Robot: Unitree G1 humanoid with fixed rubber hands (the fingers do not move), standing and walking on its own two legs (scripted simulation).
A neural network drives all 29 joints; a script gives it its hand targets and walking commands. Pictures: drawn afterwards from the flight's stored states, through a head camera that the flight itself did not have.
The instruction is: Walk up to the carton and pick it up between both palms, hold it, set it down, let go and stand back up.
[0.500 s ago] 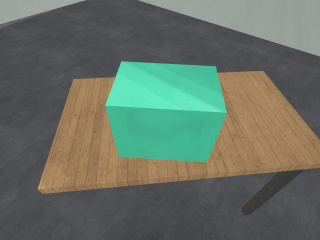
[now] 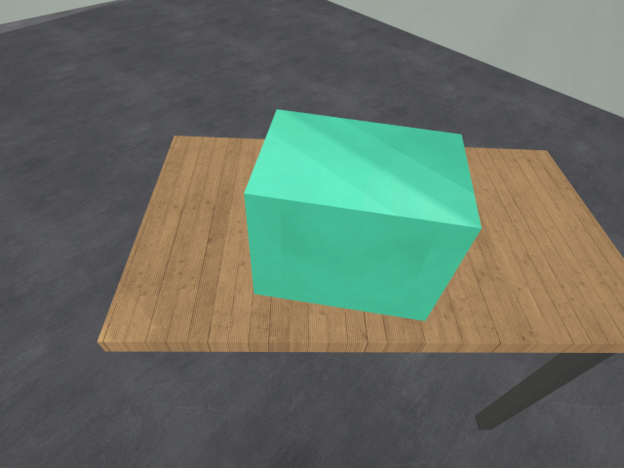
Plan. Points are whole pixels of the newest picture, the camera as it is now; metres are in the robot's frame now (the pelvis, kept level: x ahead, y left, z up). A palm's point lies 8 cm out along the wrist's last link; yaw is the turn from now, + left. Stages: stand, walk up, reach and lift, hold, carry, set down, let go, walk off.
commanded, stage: walk up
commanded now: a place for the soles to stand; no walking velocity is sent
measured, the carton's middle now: (352, 217) +0.49 -0.06 +0.03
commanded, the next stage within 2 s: reach and lift in 0.38 s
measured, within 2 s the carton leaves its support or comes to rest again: neither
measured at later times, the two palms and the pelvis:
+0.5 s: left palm out of the picture +0.07 +0.28 -0.15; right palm out of the picture +0.09 -0.25 -0.15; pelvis -0.01 +0.00 -0.03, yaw -1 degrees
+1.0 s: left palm out of the picture +0.15 +0.24 -0.11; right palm out of the picture +0.14 -0.26 -0.09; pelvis -0.01 -0.02 -0.01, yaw -5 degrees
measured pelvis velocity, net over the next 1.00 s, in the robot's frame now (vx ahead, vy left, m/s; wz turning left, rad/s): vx -0.01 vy -0.02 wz -0.10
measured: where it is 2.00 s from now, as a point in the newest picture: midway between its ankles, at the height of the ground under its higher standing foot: outside the picture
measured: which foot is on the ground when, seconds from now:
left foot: down 0.00-1.00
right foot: down 0.00-1.00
